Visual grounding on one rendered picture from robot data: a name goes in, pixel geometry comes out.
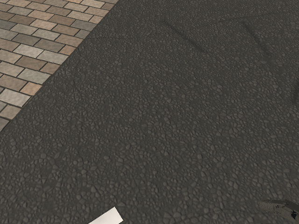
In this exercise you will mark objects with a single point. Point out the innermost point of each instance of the robot right hand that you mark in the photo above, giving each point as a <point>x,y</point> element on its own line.
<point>287,209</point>

